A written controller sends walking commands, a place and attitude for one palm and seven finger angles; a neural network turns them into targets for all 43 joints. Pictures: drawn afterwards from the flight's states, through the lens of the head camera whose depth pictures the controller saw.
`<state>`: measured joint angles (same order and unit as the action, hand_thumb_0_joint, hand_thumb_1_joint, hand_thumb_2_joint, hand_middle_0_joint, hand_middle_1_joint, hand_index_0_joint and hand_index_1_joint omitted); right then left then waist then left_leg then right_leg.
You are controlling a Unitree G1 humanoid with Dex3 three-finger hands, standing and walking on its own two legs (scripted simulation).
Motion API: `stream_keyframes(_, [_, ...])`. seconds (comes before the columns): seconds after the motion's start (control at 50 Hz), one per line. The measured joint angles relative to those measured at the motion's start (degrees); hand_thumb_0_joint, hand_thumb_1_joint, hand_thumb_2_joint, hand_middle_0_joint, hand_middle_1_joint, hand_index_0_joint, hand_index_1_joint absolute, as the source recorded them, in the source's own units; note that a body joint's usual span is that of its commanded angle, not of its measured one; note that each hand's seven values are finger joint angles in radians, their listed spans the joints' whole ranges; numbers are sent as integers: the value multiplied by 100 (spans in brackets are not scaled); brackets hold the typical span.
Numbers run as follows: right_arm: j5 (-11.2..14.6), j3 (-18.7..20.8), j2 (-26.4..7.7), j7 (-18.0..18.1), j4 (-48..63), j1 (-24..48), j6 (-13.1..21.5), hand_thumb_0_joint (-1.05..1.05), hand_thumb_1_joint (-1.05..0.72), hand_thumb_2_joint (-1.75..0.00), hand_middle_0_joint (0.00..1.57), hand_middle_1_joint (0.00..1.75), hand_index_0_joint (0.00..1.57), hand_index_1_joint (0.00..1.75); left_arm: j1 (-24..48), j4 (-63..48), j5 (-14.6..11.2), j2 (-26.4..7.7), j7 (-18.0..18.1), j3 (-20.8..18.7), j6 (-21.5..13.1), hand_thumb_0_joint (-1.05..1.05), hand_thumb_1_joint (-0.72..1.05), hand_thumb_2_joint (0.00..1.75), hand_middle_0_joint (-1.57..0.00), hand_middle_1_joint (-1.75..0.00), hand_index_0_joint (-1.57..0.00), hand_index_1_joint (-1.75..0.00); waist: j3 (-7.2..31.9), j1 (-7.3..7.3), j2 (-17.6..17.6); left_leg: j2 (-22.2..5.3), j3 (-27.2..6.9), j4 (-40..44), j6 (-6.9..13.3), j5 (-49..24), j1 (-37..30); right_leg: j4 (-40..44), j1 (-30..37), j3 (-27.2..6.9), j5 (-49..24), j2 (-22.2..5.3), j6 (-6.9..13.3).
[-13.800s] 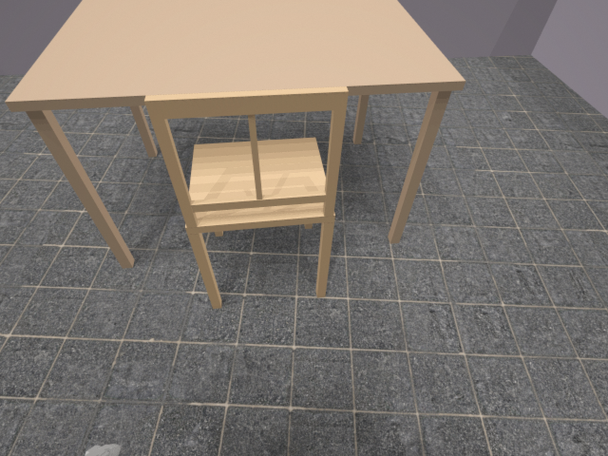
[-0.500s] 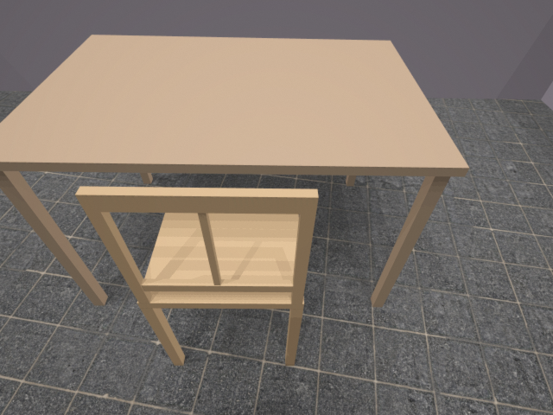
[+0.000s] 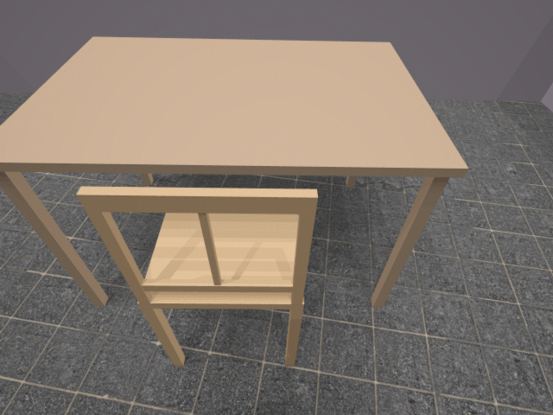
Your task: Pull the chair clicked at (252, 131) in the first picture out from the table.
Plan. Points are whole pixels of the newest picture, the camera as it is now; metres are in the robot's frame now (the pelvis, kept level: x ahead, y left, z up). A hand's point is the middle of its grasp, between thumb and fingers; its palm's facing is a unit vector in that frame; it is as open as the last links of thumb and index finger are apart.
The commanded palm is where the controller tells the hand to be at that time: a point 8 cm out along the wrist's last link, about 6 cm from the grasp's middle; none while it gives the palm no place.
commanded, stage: raise the hand toward the chair's back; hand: left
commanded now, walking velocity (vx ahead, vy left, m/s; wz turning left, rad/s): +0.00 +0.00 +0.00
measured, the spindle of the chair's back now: (211, 250) +0.45 +0.17 -0.10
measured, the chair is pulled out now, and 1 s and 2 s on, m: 0.00 0.00 0.00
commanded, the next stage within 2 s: none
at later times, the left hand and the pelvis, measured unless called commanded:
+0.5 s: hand out of the picture +0.15 +0.14 -0.08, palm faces +0.06 -1.00 +0.06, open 9.3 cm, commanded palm +0.12 +0.22 -0.07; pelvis -0.05 +0.00 -0.10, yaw +2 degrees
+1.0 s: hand (147, 397) +0.16 +0.20 -0.05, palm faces +0.10 -0.99 -0.04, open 13.8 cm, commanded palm +0.13 +0.25 -0.06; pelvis -0.05 +0.01 -0.10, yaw +2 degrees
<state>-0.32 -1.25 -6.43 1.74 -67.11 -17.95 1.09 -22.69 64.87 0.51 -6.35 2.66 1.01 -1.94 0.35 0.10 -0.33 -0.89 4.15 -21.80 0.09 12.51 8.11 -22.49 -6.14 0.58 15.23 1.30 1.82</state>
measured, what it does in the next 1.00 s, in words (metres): lowers itself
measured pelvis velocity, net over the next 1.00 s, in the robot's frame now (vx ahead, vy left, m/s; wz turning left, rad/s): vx -0.05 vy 0.01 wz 0.04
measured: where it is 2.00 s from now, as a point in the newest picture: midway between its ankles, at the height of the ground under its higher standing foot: outside the picture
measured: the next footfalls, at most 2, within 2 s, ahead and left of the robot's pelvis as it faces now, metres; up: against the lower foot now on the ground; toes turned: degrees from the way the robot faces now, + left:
none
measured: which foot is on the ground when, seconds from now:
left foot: down 0.00-1.00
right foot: down 0.00-1.00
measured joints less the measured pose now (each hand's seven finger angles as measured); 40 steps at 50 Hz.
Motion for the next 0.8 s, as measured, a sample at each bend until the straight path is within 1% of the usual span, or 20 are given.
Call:
stream_keyframes(0.08, [-11, -8, -30, -19, 56, -10, -18, 1, -91, -89, 20, 29, 20, 30, 26, 4, 31, 16, 30, 17, -31, 0, 91, 90, -20, -30, -19, -30, -1, -6, 58, -41, -36, -167, -8, 36, 146, -1, -54, 33, -19, 34, -5])
stream_keyframes(0.1, [11, -30, -94, -13, 338, -89, -12, 1, -92, -89, 20, 29, 20, 30, -206, -858, -212, 6, 10, 87, 274, 1, 90, 90, -20, -30, -19, -30, -72, -26, 92, -52, -57, -313, 0, 96, 242, -95, -127, 55, -3, 41, -13])
stream_keyframes(0.12, [61, -60, -168, 69, 614, -184, 169, 2, -93, -89, 20, 30, 20, 30, -476, -1966, -352, -64, 99, 109, 536, 2, 92, 90, -20, -30, -20, -30, -160, -20, 92, -36, -59, -421, 16, 141, 299, -263, -212, 60, 55, 21, -16])
stream_keyframes(0.14, [115, -37, -237, 133, 853, -271, 423, 3, -93, -89, 20, 30, 20, 30, -692, -2758, -430, -218, 284, 49, 495, 5, 95, 89, -20, -30, -20, -29, -178, -18, 81, -18, -51, -533, 27, 183, 385, -463, -339, 55, 140, -2, -12])
stream_keyframes(0.18, [244, 28, -435, 196, 1293, -365, 918, 3, -93, -89, 21, 30, 20, 30, -859, -3990, -747, -472, 473, -27, 241, 7, 97, 89, -20, -30, -20, -29, -131, -132, 138, 49, -146, -842, 47, 269, 677, -839, -608, 158, 324, -77, -20])
stream_keyframes(0.22, [278, 89, -707, 251, 1673, -291, 1273, 3, -93, -89, 21, 30, 20, 30, -715, -4897, -983, -585, 513, -10, -156, 8, 96, 88, -19, -29, -19, -29, -41, -248, 271, 110, -264, -1253, 76, 383, 1079, -1221, -940, 283, 489, -149, -49])
stream_keyframes(0.26, [207, 184, -949, 255, 2006, -76, 1487, 3, -93, -89, 20, 30, 20, 30, -327, -5362, -1071, -525, 396, -8, -782, 7, 92, 87, -18, -29, -18, -28, 186, -338, 358, 155, -318, -1763, 97, 534, 1676, -1742, -1511, 345, 678, -212, -71])
stream_keyframes(0.3, [124, 311, -1060, 181, 2296, 223, 1579, 3, -92, -89, 20, 30, 20, 30, 170, -5438, -1168, -338, 39, -74, -1573, 5, 87, 85, -18, -28, -18, -28, 485, -330, 293, 155, -265, -2332, 92, 720, 2383, -2393, -2268, 295, 900, -243, -63])
stream_keyframes(0.36, [78, 491, -1042, -80, 2783, 654, 1497, 2, -92, -89, 20, 29, 20, 30, 591, -5403, -1233, -9, -776, -139, -2679, 3, 79, 83, -17, -27, -17, -27, 796, -257, 21, 76, -139, -3152, 83, 1034, 3268, -3285, -3232, 168, 1204, -203, -23])
stream_keyframes(0.38, [71, 538, -1011, -157, 2970, 775, 1415, 2, -92, -89, 20, 29, 20, 30, 595, -5418, -1182, 74, -988, -145, -2920, 3, 76, 82, -17, -27, -17, -27, 857, -235, -72, 49, -120, -3399, 73, 1155, 3499, -3546, -3482, 142, 1299, -182, -8])
stream_keyframes(0.4, [70, 573, -973, -213, 3165, 882, 1307, 2, -92, -89, 20, 29, 20, 30, 539, -5462, -1117, 131, -1129, -142, -3033, 2, 73, 81, -17, -26, -17, -26, 890, -210, -162, 25, -105, -3635, 60, 1245, 3698, -3786, -3689, 125, 1403, -166, 8])
stream_keyframes(0.42, [71, 598, -936, -251, 3356, 975, 1180, 2, -91, -89, 20, 29, 20, 30, 434, -5518, -1039, 158, -1208, -134, -3030, 2, 71, 80, -17, -26, -17, -26, 897, -177, -229, 4, -105, -3845, 49, 1328, 3858, -3993, -3849, 124, 1488, -153, 20])
stream_keyframes(0.46, [77, 595, -871, -276, 3718, 1114, 916, 2, -91, -89, 20, 29, 20, 30, 105, -5706, -939, 122, -1198, -101, -2778, 2, 65, 78, -17, -26, -17, -25, 870, -102, -296, -22, -150, -4167, -7, 1440, 4092, -4292, -4054, 165, 1632, -137, 49])
stream_keyframes(0.52, [53, 508, -740, -229, 4049, 1237, 700, 1, -91, -89, 20, 29, 20, 30, -478, -6064, -912, -53, -928, -170, -2492, 1, 57, 75, -17, -25, -17, -24, 822, 30, -268, -55, -284, -4500, -2, 1590, 4350, -4527, -4228, 299, 1743, -105, 92])
stream_keyframes(0.56, [14, 404, -644, -182, 4116, 1266, 680, 1, -91, -89, 20, 29, 20, 30, -774, -6348, -982, -207, -759, -298, -2602, 2, 52, 73, -16, -24, -16, -24, 824, 106, -196, -75, -414, -4674, -19, 1637, 4544, -4608, -4338, 427, 1776, -80, 114])
stream_keyframes(0.6, [-15, 273, -582, -147, 4067, 1282, 739, 1, -91, -89, 20, 29, 20, 30, -865, -6591, -1107, -338, -734, -422, -2886, 2, 47, 71, -16, -23, -16, -23, 821, 167, -82, -78, -559, -4842, -40, 1658, 4758, -4680, -4460, 570, 1795, -68, 134])
stream_keyframes(0.64, [-20, 130, -544, -123, 3951, 1292, 809, 1, -91, -89, 20, 29, 20, 30, -741, -6763, -1241, -417, -875, -495, -3136, 2, 42, 69, -15, -22, -15, -22, 810, 213, 37, -72, -674, -4997, -49, 1667, 4972, -4762, -4600, 683, 1805, -66, 146])
stream_keyframes(0.68, [8, 3, -510, -95, 3832, 1265, 838, 1, -91, -89, 20, 30, 20, 30, -470, -6829, -1346, -452, -1138, -487, -3171, 1, 38, 67, -14, -22, -14, -21, 794, 240, 148, -66, -743, -5113, -52, 1667, 5146, -4833, -4729, 750, 1805, -67, 148])
stream_keyframes(0.74, [93, -127, -430, -33, 3691, 1128, 766, 1, -90, -89, 21, 30, 21, 30, -61, -6749, -1403, -491, -1539, -422, -2730, 1, 30, 64, -13, -20, -13, -20, 767, 222, 251, -75, -735, -5159, -36, 1654, 5248, -4860, -4830, 741, 1778, -61, 136])
stream_keyframes(0.8, [153, -145, -349, 36, 3608, 893, 633, 1, -90, -89, 21, 30, 21, 30, 85, -6692, -1427, -519, -1622, -429, -2076, 1, 23, 61, -13, -19, -13, -19, 731, 115, 285, -90, -642, -5033, -1, 1627, 5130, -4757, -4758, 648, 1724, -53, 95])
